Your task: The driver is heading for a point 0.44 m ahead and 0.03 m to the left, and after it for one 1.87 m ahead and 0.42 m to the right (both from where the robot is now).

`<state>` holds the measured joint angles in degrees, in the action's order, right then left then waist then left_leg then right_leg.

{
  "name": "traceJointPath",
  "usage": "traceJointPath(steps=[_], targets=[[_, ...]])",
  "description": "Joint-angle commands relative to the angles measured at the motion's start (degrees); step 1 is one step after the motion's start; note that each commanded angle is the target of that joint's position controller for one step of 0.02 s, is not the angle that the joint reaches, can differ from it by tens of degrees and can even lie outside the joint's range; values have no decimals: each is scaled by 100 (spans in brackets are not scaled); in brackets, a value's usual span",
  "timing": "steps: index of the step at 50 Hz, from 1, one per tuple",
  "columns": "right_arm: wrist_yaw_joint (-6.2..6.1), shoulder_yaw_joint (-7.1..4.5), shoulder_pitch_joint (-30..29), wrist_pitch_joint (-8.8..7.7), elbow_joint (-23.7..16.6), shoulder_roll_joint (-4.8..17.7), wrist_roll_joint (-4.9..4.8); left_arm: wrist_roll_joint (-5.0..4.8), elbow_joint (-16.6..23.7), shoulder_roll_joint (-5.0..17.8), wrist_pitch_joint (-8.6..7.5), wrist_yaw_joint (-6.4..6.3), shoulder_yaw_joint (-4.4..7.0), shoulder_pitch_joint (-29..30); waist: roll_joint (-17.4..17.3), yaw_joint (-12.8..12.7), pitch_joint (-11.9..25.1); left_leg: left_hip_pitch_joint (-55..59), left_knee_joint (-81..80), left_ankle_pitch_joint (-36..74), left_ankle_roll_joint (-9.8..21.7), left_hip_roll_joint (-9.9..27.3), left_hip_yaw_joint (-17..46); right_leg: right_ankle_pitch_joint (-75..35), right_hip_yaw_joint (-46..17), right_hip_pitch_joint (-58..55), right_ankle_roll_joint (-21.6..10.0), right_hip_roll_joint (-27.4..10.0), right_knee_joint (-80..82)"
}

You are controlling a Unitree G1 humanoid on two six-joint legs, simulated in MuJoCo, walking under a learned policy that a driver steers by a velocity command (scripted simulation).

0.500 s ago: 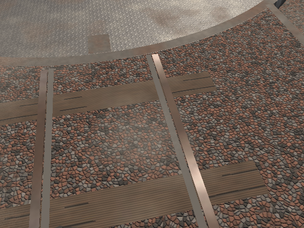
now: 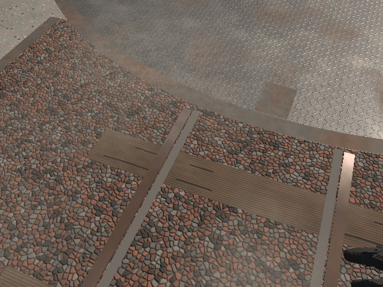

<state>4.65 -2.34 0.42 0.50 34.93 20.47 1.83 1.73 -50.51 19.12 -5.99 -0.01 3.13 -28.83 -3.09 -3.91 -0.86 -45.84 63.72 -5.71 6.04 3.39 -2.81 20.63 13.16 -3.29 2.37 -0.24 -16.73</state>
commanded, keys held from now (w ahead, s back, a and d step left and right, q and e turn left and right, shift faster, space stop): w+q+shift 0.20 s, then e+shift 0.80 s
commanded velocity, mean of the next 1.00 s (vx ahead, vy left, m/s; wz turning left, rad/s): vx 0.43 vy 0.00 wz -0.14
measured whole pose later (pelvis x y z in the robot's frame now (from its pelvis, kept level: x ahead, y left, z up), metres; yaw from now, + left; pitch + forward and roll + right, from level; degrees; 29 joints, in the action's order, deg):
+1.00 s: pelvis +0.59 +0.04 +0.01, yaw -13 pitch +1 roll +3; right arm -2.1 -1.9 6.6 2.4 42.2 18.7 1.7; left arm 0.0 -41.9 19.0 3.5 -0.5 5.9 -16.1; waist -0.7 -3.9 -3.6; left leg -30.8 51.1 -15.2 -2.8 -1.6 10.1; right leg 0.5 -19.1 16.8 -6.3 14.2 -20.1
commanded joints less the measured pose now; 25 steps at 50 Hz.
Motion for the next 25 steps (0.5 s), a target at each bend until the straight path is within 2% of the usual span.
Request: traceJointPath(steps=[1, 3, 4, 5, 6, 7, 8, 9, 10, 11, 12, 13, 14, 15, 17, 19, 20, 21, 23, 25], targets=[[138, 164, -555, -46, -506, -104, 2, -8, 408, 375, -186, -7, -8, 696, 441, 425, -827, 670, -1312, 593, 180, -55, -458, -3664, 120, 969, -334, -1092, 1088], [135, 165, -540, -83, -427, -76, 3, -2, 329, 632, -133, -71, 39, 326, 573, 460, -615, 1368, -1803, 487, 370, -531, -959, -6461, 344, 470, -220, -1097, 501], [104, 132, -260, -98, -326, 18, 0, -4, 349, 833, -68, -132, 88, 280, 770, 670, -328, 1743, -1923, 301, 460, -718, -1001, -7511, 336, 176, -179, -1208, -23], [56, 64, 335, -119, -141, 178, -8, 11, 386, 1001, 32, -184, 136, 370, 884, 1029, 42, 2412, -1986, 78, 555, -894, -953, -8189, 295, 98, -174, -1329, -907], [-11, -52, 1353, -136, 155, 390, -12, 26, 480, 1151, 131, -214, 182, 614, 990, 1549, 522, 3516, -2006, -154, 699, -1022, -780, -8489, 174, 370, -239, -1467, -2164], [-132, -229, 2675, -173, 606, 656, -31, 51, 634, 1155, 207, -184, 193, 920, 862, 2061, 1034, 5135, -2426, -240, 924, -1027, -326, -7628, 39, 1227, -324, -1456, -3951], [-309, -468, 2719, -92, 740, 954, -249, 54, 681, 903, 233, -87, 195, 1123, -177, 1919, 946, 6184, -2891, -638, 1043, -688, 502, -2165, 17, 2716, -202, -350, -6252], [-341, -534, 1922, 17, 431, 1663, -17, 77, 1282, 287, 131, -24, 5, 517, -1038, 755, 1202, 7068, -3137, 118, 1874, 673, 3370, 850, -537, 4811, 46, 133, -8109], [-402, -598, 2339, 71, 245, 1626, 17, -2, 1621, 599, -22, -32, -4, 998, -293, 1256, 2062, 7475, -4311, -1411, 2462, 1163, 4861, 534, -1714, 5459, 22, 104, -8271], [-483, -513, 2164, 9, 391, 1175, -8, -39, 1569, 586, -99, -46, -59, 1169, 378, 1001, 995, 6429, -4901, -1172, 2123, 1303, 4645, 144, -1747, 5603, -49, -278, -7558], [-537, -391, 1896, -108, 505, 790, -34, -28, 1472, 532, -71, -72, -88, 1164, 833, 581, 191, 5209, -4867, 52, 1820, 1141, 3889, -78, -1640, 5125, -49, -563, -6841], [-564, -287, 1554, -245, 489, 587, -17, 57, 1298, 419, 39, -92, -126, 1041, 1074, 265, -104, 4194, -4703, 1744, 1622, 949, 3162, 23, -1555, 4429, -12, -707, -6516], [-558, -180, 1391, -363, 495, 363, -67, 119, 1151, 342, 186, -73, -144, 721, 1161, 24, -158, 3482, -4701, 2990, 1494, 837, 2527, 162, -1548, 3793, 43, -787, -6111], [-504, -107, 1443, -466, 610, 219, -120, 131, 1056, 246, 302, -35, -153, 605, 1120, -65, -146, 3016, -4760, 3623, 1315, 686, 2032, 238, -1503, 3325, 61, -825, -5581], [-423, -119, 1536, -594, 869, 296, -84, 13, 1093, 12, 359, 42, -190, 883, 748, -28, -241, 2821, -4866, 4595, 946, 208, 1043, -442, -1211, 3122, -87, -668, -4473], [-375, -83, 1379, -656, 950, 176, -88, -123, 1065, -219, 319, 122, -253, 1076, 325, 80, -113, 2966, -4957, 4395, 441, -242, 169, -1803, -943, 2740, -325, -443, -3118], [-374, -55, 1472, -686, 1006, 96, -103, -179, 1049, -280, 292, 145, -264, 1261, 227, 251, -50, 3243, -4998, 4162, 302, -253, -38, -2510, -858, 2703, -409, -308, -2639], [-383, -32, 1553, -707, 1053, 54, -122, -195, 1030, -312, 273, 160, -266, 1383, 169, 356, 15, 3567, -4993, 3988, 204, -183, -176, -3059, -812, 2709, -480, -202, -2307], [-459, -41, 1627, -712, 1090, 107, -138, -141, 1012, -193, 252, 184, -210, 1481, 96, 424, 122, 4148, -4610, 4126, 3, -68, -424, -3499, -641, 2697, -567, 33, -1876], [-600, -108, 1500, -659, 1033, 265, -141, -11, 856, 63, 260, 212, -87, 918, -172, 176, 398, 4333, -3654, 4663, -216, 138, -546, -3058, -569, 2108, -664, 343, -1835]])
